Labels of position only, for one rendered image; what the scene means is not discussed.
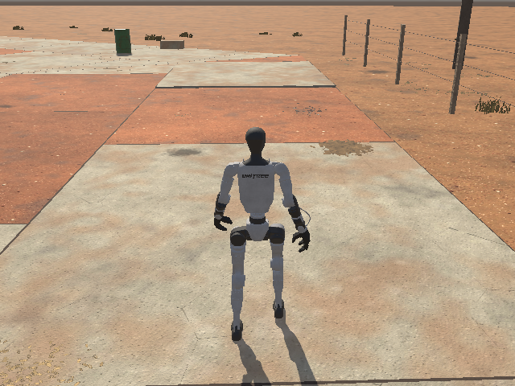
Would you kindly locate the left robot hand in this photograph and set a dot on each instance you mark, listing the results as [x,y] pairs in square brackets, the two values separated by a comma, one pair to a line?
[224,219]

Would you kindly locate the robot left forearm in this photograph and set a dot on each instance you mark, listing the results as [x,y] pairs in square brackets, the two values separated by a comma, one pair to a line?
[219,209]

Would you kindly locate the robot left shin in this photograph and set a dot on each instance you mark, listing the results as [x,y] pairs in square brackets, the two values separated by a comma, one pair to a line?
[236,302]

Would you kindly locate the robot torso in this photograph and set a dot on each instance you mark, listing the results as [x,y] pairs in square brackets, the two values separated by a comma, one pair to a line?
[256,188]

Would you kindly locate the right robot hand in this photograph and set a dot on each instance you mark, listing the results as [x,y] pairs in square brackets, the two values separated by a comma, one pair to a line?
[305,241]

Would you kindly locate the robot right forearm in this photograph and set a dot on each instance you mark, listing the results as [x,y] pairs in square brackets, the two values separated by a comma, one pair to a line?
[296,216]

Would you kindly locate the robot right upper arm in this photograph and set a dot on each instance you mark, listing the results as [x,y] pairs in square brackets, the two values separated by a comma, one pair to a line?
[285,183]

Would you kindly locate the robot left upper arm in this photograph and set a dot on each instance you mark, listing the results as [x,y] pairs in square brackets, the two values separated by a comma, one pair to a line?
[227,182]

